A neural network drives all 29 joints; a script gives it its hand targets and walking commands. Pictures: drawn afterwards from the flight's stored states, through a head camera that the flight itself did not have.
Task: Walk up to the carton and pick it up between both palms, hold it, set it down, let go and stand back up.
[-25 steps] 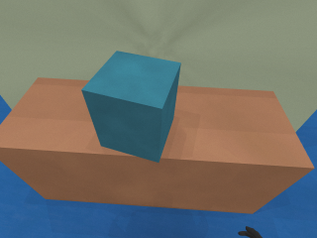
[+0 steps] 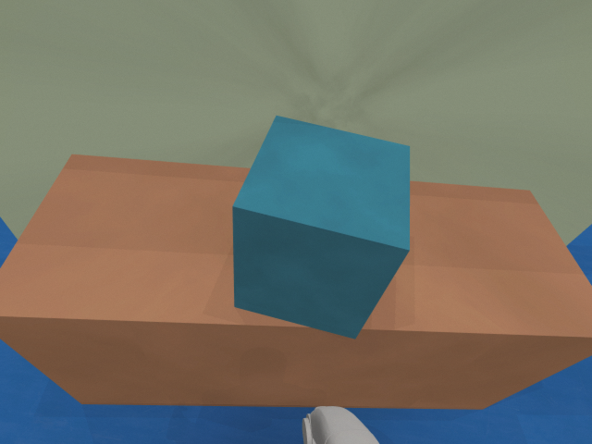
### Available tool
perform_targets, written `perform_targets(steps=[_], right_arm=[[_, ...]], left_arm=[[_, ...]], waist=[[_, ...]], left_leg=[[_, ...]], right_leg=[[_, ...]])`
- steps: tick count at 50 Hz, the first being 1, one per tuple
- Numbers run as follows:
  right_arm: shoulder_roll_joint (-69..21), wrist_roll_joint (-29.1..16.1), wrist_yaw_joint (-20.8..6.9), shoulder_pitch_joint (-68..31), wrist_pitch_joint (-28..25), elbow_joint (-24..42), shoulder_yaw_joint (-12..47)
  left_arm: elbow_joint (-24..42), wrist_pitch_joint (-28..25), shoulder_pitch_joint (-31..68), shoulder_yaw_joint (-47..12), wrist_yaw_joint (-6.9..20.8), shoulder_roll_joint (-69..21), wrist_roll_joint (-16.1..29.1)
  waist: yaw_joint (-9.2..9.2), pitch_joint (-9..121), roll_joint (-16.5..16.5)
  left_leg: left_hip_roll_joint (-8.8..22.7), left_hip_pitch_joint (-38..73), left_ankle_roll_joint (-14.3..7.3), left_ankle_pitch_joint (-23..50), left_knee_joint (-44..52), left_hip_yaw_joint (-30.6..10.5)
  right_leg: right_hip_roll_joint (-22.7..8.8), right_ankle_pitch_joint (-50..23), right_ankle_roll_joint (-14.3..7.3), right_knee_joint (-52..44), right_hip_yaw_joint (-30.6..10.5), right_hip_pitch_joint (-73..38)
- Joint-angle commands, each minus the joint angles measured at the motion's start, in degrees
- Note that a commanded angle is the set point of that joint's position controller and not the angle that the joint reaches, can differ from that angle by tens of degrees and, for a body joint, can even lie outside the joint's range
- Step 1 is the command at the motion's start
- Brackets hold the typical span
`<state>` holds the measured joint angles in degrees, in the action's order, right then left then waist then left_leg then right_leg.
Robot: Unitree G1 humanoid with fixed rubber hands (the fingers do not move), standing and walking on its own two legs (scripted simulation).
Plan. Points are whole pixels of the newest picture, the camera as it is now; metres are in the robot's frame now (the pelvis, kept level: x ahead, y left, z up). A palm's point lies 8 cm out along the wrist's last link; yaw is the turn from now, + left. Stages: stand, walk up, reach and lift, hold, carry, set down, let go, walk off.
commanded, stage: walk up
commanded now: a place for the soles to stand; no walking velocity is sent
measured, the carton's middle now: (317, 231) +0.47 -0.07 -0.03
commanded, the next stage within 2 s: none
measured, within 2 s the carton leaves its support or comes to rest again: neither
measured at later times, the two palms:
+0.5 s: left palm out of the picture +0.14 +0.21 -0.13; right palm out of the picture +0.01 -0.29 -0.09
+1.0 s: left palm out of the picture +0.13 +0.13 -0.12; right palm out of the picture +0.03 -0.37 -0.11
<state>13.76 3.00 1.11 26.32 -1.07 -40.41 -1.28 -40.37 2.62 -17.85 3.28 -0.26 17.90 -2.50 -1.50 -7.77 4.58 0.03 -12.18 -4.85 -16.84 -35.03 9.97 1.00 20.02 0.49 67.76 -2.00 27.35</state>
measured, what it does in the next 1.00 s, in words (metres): steps to the right: right foot, then left foot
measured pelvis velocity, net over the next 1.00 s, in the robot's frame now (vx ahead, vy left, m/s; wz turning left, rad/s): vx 0.01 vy -0.11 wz -0.13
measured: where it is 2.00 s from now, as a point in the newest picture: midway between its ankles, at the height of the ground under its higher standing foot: outside the picture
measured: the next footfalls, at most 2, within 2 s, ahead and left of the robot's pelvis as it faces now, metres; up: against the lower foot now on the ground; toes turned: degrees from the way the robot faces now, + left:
right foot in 0.58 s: +0.09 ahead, -0.20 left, +0.00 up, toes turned -7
left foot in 0.94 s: +0.07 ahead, +0.02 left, +0.00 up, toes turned +2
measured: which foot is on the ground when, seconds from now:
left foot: down 0.00-0.62, up 0.64-0.92, down 0.94-1.00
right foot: up 0.00-0.56, down 0.58-1.00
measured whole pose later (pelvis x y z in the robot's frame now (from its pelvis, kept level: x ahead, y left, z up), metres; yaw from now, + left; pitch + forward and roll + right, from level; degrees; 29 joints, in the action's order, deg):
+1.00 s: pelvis +0.01 -0.11 -0.01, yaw -8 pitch -3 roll +1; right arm 14.0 0.9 1.2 23.1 0.0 -39.7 -1.5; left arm -44.5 4.0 -13.9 0.7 0.6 14.6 -0.3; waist 1.5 -3.7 2.7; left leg 1.2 -14.6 0.8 -19.0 -37.4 2.3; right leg -1.7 17.5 -3.0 40.0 6.0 20.0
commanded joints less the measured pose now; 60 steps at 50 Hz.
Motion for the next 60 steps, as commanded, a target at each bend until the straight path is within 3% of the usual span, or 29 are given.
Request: perform_targets(steps=[1,3,6,10,14,17,22,24,25,27,28,29,30,31,32,33,36,38,41,44,45,46,48,49,50,52,53,57,60], right_arm=[[8.09,0.24,2.87,2.23,-2.19,6.99,-1.76],[8.22,0.26,3.32,4.59,-1.66,6.93,-2.17],[9.5,0.6,3.75,3.4,-1.14,7.99,-2.71],[8.85,0.58,3.5,6.31,-0.89,8.17,-2.65],[8.66,0.95,3.71,9.57,-0.55,8.28,-2.66],[9.28,0.75,3.82,8.56,-0.67,8.07,-2.77],[12.18,0.54,3.07,2.67,-0.64,9.27,-3.48],[12.75,0.54,2.66,1.04,-0.67,9.01,-3.68],[12.66,0.11,2.28,0.14,-0.62,9.03,-3.42],[12.62,-1.34,1.17,-2.43,-0.05,8.63,-2.44],[9.93,-2.01,0.79,-1.08,0.1,8.73,-1.42],[7.49,-2.9,0.29,0.98,0.27,8.94,-0.16],[6.09,-3.62,0.17,2.62,0.66,9.69,0.03],[7.42,-3.5,0.45,2.08,1.87,8.84,-0.85],[8.24,-3.15,0.64,0.52,2.59,8.3,-1.48],[9.11,-2.75,0.7,1.51,2.63,7.04,-1.6],[8.13,-2.45,0.93,3.07,1.24,5.91,-1.07],[7.84,-2.32,1.08,2.26,0.73,6.2,-1.28],[7.07,-2.32,1.0,2.55,0.85,4.97,-1.95],[6.2,-2.63,0.55,6.66,0.27,3.19,-2.47],[6.74,-2.38,0.36,6.45,0.0,3.26,-2.64],[7.75,-1.96,0.39,5.62,-0.25,3.85,-3.16],[12.72,-1.9,0.56,0.0,-0.25,4.81,-4.25],[14.31,-2.27,0.31,-3.75,0.32,4.47,-4.96],[12.43,-2.34,-0.03,-8.01,0.3,5.16,-3.95],[8.24,-2.31,-0.7,-6.05,-0.5,6.51,-2.38],[7.75,-2.46,-0.72,-4.33,-1.06,6.33,-2.1],[6.73,-2.36,-0.94,0.22,-0.47,4.64,-2.34],[7.1,-1.93,-0.67,0.53,-0.97,5.26,-2.32]], left_arm=[[0.87,2.44,-3.7,0.48,0.39,3.47,0.34],[0.68,3.48,-1.65,0.42,0.64,3.55,-0.44],[-0.83,3.89,-1.25,0.29,1.01,3.9,0.49],[-1.52,3.48,1.2,-0.26,1.0,3.05,0.59],[-2.42,3.4,3.04,-0.05,1.0,3.6,-0.02],[-3.46,3.02,3.87,-0.09,1.02,2.99,0.02],[-2.23,1.6,6.54,-0.73,2.01,1.64,0.67],[-2.45,0.74,5.52,-0.43,2.2,1.77,0.73],[-2.83,0.27,4.23,-0.41,2.15,1.88,0.9],[-4.19,-1.07,-0.86,0.14,2.11,2.94,1.37],[-4.58,-1.44,-1.52,1.05,1.78,6.4,1.5],[-4.44,-1.79,-1.59,1.52,1.35,8.81,1.68],[-3.02,-1.67,1.4,1.84,0.95,10.98,2.22],[-3.05,-1.2,2.34,2.24,0.55,11.16,3.15],[-2.6,-0.96,3.98,2.07,0.16,10.35,3.3],[-2.37,-0.85,5.12,1.49,-0.1,8.68,2.87],[-1.0,-1.16,3.81,0.51,-0.81,7.26,1.61],[-0.49,-1.15,4.85,0.32,-0.54,5.97,1.32],[0.32,-0.8,5.61,0.23,-0.35,6.2,1.54],[2.25,-0.08,11.07,0.03,0.06,6.15,1.92],[2.49,-0.09,9.92,-0.32,0.35,5.02,1.98],[2.53,-0.28,8.81,-0.82,0.72,4.51,2.19],[2.11,-0.43,4.09,-0.66,1.56,3.07,2.78],[0.98,-0.39,2.26,0.1,1.4,3.36,2.39],[0.76,-0.72,1.62,0.15,1.44,3.54,1.61],[1.55,-2.54,3.81,-0.07,1.63,5.29,1.96],[1.72,-3.14,4.36,-0.1,1.58,5.75,1.79],[0.92,-3.13,3.04,-0.18,0.57,6.64,2.01],[1.63,-3.0,4.11,-0.79,0.41,6.3,2.26]], waist=[[4.17,3.48,-9.36],[3.25,3.13,-9.23],[3.08,2.78,-10.93],[0.57,3.05,-13.2],[-1.25,1.48,-10.59],[-0.64,-0.64,-9.39],[-0.02,-1.09,-11.4],[1.17,0.95,-9.46],[2.31,2.0,-8.47],[5.56,6.15,-6.7],[5.66,7.85,0.82],[5.44,10.29,5.52],[4.49,9.38,6.85],[5.61,9.02,5.4],[5.53,4.26,6.08],[4.64,2.24,5.16],[4.15,5.21,4.82],[4.35,6.57,3.67],[3.41,6.42,2.86],[-0.54,5.68,1.68],[-0.56,5.41,-1.18],[-0.43,5.18,-2.25],[1.77,1.72,-6.87],[3.38,-0.15,-10.72],[5.21,-1.16,-12.64],[3.77,1.44,-9.5],[3.1,3.48,-8.64],[1.42,5.46,-4.93],[1.16,5.87,-2.85]], left_leg=[[16.63,7.49,10.17,45.53,15.31,-11.87],[17.43,8.64,11.18,39.38,16.18,-13.01],[16.05,8.29,10.43,26.54,17.95,-10.0],[16.94,13.62,7.13,23.19,16.8,-9.39],[21.0,14.99,5.21,16.46,18.85,-13.11],[21.84,12.01,3.69,15.71,19.56,-12.01],[22.51,6.75,-5.35,18.1,16.84,-7.57],[23.87,3.5,-8.05,18.03,15.09,-7.6],[22.69,2.15,-7.67,18.35,13.11,-6.26],[18.71,-6.24,-3.16,11.98,5.85,-1.23],[15.14,-7.78,-0.51,10.47,-0.01,1.02],[10.55,-7.99,2.35,2.06,-6.86,2.21],[6.53,-8.32,4.17,-12.68,-10.67,0.63],[4.55,-6.63,4.11,-23.25,-16.87,-3.61],[4.66,-9.71,4.27,-23.26,-20.42,-6.3],[5.13,-12.57,4.36,-21.57,-21.27,-6.85],[5.46,-13.84,4.89,-15.54,-19.01,-8.61],[4.72,-10.75,5.13,-13.76,-17.4,-9.38],[4.03,-6.17,5.03,-12.72,-12.01,-9.34],[2.55,3.38,3.46,0.19,1.27,-7.14],[2.11,5.77,2.87,2.58,3.41,-7.07],[3.34,6.07,1.87,1.67,7.47,-10.2],[13.42,-6.61,-3.78,-24.14,16.3,-27.74],[14.02,-17.88,-4.87,-33.0,20.08,-30.99],[12.98,-22.89,-3.17,-31.2,20.65,-28.59],[7.27,-16.7,1.54,-13.1,15.63,-19.68],[6.35,-13.34,2.21,-4.58,12.43,-18.26],[2.01,-5.09,3.07,-4.78,5.62,-14.2],[2.77,-4.0,2.81,1.09,5.6,-15.3]], right_leg=[[-0.29,-6.49,0.56,-3.15,-3.07,1.26],[-1.01,-6.56,0.78,-2.84,-3.1,1.47],[-1.3,-6.89,0.91,-5.03,-3.09,2.44],[-2.64,-2.74,1.35,-10.77,-2.39,5.78],[-4.18,2.17,1.62,-13.1,-2.16,7.07],[-5.18,2.12,1.17,-14.15,-2.31,6.24],[-6.87,5.39,0.49,-19.44,0.39,1.04],[-7.03,3.64,-0.36,-21.83,1.55,-4.28],[-6.47,1.54,-1.0,-26.35,1.9,-7.56],[-5.03,-11.55,-2.27,-38.43,1.55,-20.84],[-5.18,-16.87,-3.65,-39.1,-0.81,-23.6],[-10.4,-17.2,-6.8,-42.01,-10.71,-22.16],[-15.82,-12.45,-11.71,-46.08,-20.0,-17.71],[-18.8,2.49,-16.16,-50.79,-23.26,-11.95],[-18.49,7.25,-17.16,-52.5,-23.43,-8.81],[-16.75,5.41,-16.6,-51.83,-19.7,-10.55],[-16.19,-19.37,-13.77,-46.52,-13.7,-15.84],[-15.27,-18.92,-12.52,-46.69,-12.16,-13.97],[-14.48,-2.38,-10.86,-49.15,-10.83,-8.24],[-12.92,11.14,-7.94,-47.06,-7.18,-0.34],[-11.7,12.81,-6.29,-46.54,-6.18,1.77],[-11.8,14.43,-4.43,-44.97,-5.48,3.21],[-5.54,11.97,0.51,-38.15,-0.83,-0.18],[-3.81,7.78,-0.55,-32.27,2.49,-9.37],[-4.64,4.17,-1.57,-31.94,0.68,-15.13],[-7.45,-2.68,-2.51,-40.34,-1.07,-15.96],[-8.38,-5.55,-3.13,-41.19,-1.83,-15.53],[-13.84,11.62,-4.51,-50.56,-6.19,-9.19],[-12.89,5.54,-4.22,-49.57,-2.38,-9.94]])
